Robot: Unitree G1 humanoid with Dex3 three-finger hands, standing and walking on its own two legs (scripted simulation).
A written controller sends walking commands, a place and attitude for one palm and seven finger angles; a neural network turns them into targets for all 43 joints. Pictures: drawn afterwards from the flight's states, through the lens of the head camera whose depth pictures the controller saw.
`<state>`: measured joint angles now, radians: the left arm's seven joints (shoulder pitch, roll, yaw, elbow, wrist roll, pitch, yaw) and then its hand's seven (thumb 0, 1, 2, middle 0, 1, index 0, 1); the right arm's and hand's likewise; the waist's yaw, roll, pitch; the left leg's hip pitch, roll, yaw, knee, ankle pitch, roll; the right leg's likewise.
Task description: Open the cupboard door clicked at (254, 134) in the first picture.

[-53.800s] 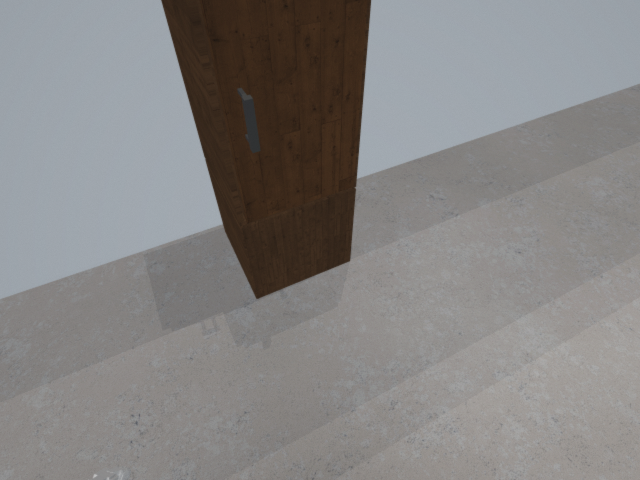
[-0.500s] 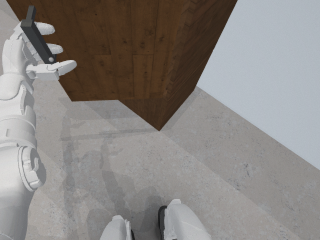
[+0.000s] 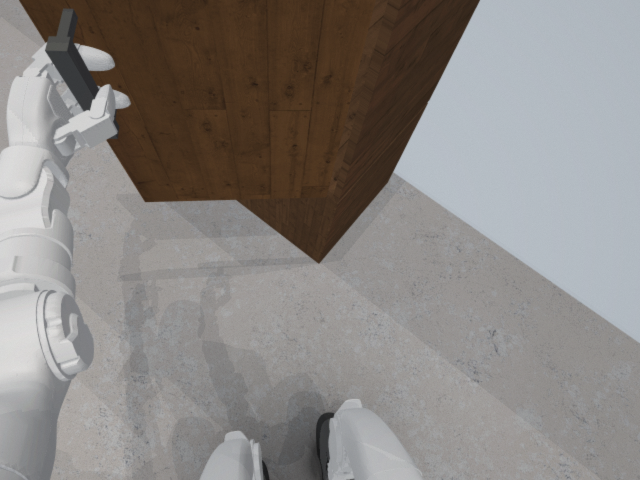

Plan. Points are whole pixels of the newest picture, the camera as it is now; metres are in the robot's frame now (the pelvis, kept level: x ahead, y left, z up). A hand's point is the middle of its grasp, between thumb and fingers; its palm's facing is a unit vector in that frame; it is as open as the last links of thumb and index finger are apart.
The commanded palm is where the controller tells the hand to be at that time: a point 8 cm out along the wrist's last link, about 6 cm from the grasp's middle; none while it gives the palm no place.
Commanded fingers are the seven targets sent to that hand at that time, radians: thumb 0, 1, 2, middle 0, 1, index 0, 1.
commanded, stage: pull the door open along its arc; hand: left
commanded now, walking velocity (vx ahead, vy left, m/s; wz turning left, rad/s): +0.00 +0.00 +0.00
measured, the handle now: (90, 80) +0.58 +0.22 +0.07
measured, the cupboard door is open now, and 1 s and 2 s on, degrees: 43 91 93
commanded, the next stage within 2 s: open thumb and fingers to let go in 0.98 s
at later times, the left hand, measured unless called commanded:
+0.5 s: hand (130, 195) +0.43 +0.16 +0.07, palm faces +0.08 -1.00 +0.04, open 5.8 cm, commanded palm +0.37 +0.20 +0.07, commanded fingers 0.00 0.90 0.90 -0.40 -1.35 -0.40 -1.35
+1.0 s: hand (253, 296) +0.31 +0.04 +0.07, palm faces +0.33 -0.94 -0.01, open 5.9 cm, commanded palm +0.25 +0.08 +0.07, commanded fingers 0.00 0.90 0.90 -0.40 -1.35 -0.40 -1.35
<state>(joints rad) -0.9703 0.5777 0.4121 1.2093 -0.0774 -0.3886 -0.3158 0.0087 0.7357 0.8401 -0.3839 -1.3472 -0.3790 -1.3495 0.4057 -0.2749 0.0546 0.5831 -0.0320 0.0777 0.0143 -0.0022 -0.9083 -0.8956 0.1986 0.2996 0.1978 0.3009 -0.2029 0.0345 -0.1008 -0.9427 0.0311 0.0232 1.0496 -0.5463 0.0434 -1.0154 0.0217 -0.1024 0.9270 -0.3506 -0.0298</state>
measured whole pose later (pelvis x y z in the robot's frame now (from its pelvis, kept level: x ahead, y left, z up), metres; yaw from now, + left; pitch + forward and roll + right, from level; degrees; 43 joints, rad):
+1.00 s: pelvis +0.01 -0.03 +0.02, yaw +3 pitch +13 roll +0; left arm 0.02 -0.10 -0.25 0.24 0.09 -0.31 0.55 0.01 0.71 0.77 -0.32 -1.33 -0.34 -1.33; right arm 0.20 -0.17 0.00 0.57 -0.08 -0.01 0.05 0.00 -0.91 -0.90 0.20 0.30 0.20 0.30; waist 0.01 0.04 -0.14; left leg -0.63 0.00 0.01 0.91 -0.51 0.01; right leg -0.74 -0.01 -0.11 0.88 -0.38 -0.06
